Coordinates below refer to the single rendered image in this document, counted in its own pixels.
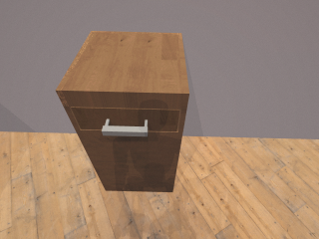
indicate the cabinet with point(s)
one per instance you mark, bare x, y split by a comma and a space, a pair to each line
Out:
130, 70

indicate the handle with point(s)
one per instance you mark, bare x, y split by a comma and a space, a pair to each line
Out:
123, 130

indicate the drawer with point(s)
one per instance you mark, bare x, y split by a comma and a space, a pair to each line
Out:
96, 117

